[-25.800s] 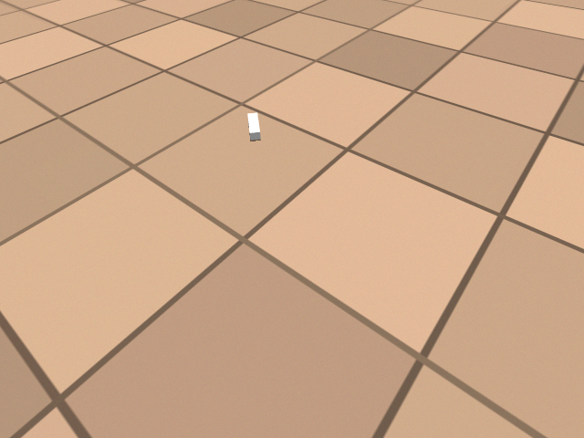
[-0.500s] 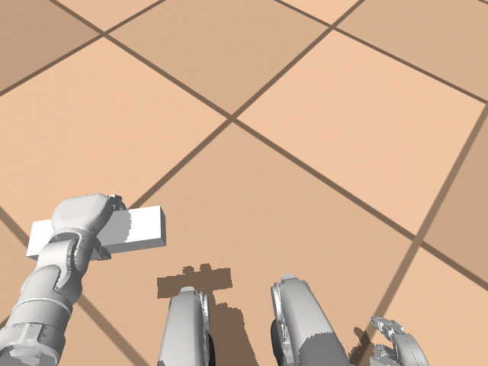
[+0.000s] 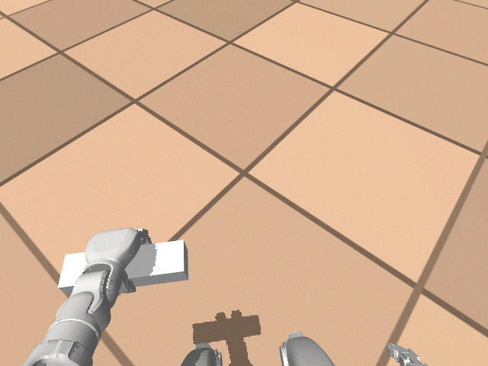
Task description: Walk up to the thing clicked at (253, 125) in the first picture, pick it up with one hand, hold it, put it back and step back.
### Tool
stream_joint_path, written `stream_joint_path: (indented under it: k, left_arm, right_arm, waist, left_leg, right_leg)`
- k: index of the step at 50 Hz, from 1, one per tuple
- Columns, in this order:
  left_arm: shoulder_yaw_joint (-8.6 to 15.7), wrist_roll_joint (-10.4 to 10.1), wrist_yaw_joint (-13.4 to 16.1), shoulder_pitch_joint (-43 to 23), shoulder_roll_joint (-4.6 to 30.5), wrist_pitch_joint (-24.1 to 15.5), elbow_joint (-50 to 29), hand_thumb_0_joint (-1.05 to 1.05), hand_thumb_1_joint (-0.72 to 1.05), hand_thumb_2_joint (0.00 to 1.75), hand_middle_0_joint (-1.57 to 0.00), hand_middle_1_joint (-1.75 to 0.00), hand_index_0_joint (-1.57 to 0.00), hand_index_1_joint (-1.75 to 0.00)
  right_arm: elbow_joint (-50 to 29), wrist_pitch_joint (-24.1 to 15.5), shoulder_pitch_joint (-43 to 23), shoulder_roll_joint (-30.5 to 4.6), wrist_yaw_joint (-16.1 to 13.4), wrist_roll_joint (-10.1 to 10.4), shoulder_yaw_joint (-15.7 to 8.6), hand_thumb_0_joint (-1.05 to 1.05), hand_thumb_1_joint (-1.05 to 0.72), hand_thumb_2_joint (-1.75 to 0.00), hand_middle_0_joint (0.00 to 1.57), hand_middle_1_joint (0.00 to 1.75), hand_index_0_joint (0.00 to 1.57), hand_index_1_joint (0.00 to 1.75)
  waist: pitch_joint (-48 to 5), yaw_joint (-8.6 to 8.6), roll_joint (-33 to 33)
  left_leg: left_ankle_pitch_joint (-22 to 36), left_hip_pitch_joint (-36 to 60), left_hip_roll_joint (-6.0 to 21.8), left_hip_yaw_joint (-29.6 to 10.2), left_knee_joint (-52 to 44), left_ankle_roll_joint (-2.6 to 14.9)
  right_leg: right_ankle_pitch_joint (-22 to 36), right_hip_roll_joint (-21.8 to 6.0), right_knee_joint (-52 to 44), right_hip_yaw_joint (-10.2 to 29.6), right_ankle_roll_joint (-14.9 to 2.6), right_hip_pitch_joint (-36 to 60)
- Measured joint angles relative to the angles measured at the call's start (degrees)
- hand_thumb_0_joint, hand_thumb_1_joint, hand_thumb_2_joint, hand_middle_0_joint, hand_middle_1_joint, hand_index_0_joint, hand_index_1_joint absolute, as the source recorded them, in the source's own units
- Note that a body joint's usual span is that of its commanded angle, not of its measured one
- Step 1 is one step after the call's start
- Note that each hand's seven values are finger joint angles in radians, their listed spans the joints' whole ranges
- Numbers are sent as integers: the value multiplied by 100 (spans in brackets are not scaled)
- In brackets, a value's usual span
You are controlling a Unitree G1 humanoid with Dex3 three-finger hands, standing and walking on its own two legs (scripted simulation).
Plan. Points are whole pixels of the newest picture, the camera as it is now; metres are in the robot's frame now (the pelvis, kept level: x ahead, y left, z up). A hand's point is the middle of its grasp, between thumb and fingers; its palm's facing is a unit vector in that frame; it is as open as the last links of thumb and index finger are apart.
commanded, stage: lift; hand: left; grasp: from above
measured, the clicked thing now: (127, 267) +0.34 +0.23 -0.10
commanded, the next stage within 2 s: hold in 0.20 s
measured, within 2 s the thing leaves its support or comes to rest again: neither
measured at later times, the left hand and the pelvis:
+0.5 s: hand (112, 247) +0.35 +0.23 -0.01, palm faces -0.44 -0.05 -0.89, open 9.3 cm; pelvis +0.03 +0.01 +0.05, yaw +0 degrees
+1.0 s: hand (108, 247) +0.33 +0.22 +0.02, palm faces -0.44 -0.04 -0.90, open 9.4 cm; pelvis +0.03 +0.00 +0.06, yaw -1 degrees
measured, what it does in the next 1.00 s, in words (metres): rises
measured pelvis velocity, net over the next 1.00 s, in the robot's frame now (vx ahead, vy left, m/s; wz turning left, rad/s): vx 0.03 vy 0.00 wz -0.01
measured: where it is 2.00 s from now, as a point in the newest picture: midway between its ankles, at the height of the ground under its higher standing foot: outside the picture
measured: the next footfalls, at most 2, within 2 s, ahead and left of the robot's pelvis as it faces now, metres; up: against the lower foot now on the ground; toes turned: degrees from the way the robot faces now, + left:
none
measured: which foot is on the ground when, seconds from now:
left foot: down 0.00-1.00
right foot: down 0.00-1.00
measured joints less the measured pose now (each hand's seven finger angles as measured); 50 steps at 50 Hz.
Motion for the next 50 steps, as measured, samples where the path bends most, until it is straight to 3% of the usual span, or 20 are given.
stream_joint_path:
  k: [9, 21, 35, 50]
  left_arm:
    - [-79, -136, -96, 108, -88, 198, -56, -2, 10, 43, -72, -54, -76, -51]
    - [-184, -85, -259, 254, -93, 140, -214, -2, 10, 44, -72, -55, -75, -51]
    - [-206, -106, -646, 365, -35, 56, -498, -2, 9, 46, -70, -56, -73, -53]
    - [-221, -80, -799, 519, -32, 25, -800, -2, 7, 52, -69, -59, -72, -56]
  right_arm:
    - [-29, 54, 28, 26, -1, 2, -18, 1, -90, -90, 20, 30, 20, 30]
    - [-56, 136, -38, 0, -8, 15, -42, 1, -90, -89, 20, 30, 20, 30]
    - [-172, 287, -56, -32, 28, 53, -59, 1, -90, -89, 20, 30, 20, 30]
    - [-307, 427, -140, -75, 7, 92, -35, 1, -90, -89, 20, 30, 20, 29]
  waist:
    - [136, 34, -18]
    - [205, 124, -19]
    - [236, 212, 23]
    - [352, 269, 30]
  left_leg:
    - [238, 869, -13, 68, -856, 13]
    - [421, 1674, -49, 123, -1597, 38]
    - [566, 2249, -68, 173, -2109, 46]
    - [776, 2625, -78, 202, -2453, 32]
  right_leg:
    - [236, -19, -828, 58, 11, 843]
    - [415, -60, -1552, 104, 34, 1633]
    - [547, -81, -2016, 150, 37, 2173]
    - [721, -90, -2278, 179, 20, 2502]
